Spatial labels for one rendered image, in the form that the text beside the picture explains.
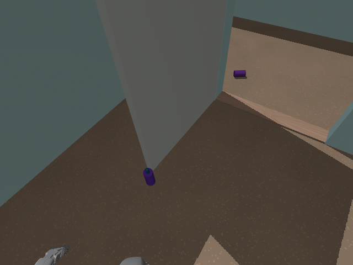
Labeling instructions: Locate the left robot hand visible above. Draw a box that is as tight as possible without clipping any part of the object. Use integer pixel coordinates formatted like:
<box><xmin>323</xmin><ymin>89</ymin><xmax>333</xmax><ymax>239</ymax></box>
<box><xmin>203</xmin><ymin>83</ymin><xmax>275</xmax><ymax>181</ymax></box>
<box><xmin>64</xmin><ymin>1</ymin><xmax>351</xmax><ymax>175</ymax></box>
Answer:
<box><xmin>35</xmin><ymin>245</ymin><xmax>69</xmax><ymax>265</ymax></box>

